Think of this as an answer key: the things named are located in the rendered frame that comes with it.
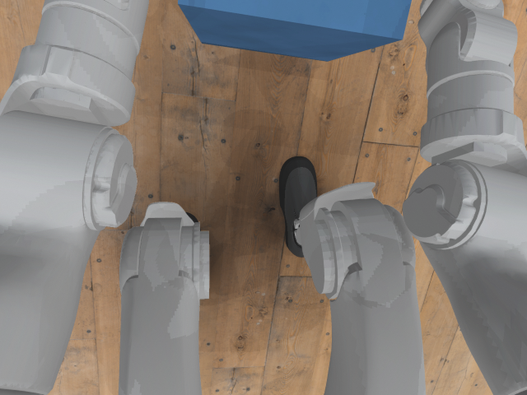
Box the robot left forearm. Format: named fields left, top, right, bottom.
left=0, top=0, right=149, bottom=127

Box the robot left upper arm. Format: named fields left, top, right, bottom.
left=0, top=110, right=138, bottom=395

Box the robot right forearm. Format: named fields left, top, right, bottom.
left=417, top=0, right=527, bottom=177

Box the robot right upper arm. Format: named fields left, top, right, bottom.
left=403, top=159, right=527, bottom=395

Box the robot left shin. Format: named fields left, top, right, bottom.
left=119, top=202, right=194, bottom=294

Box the right robot thigh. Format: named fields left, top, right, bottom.
left=306, top=198, right=426, bottom=395

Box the carton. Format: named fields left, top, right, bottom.
left=178, top=0, right=412, bottom=62

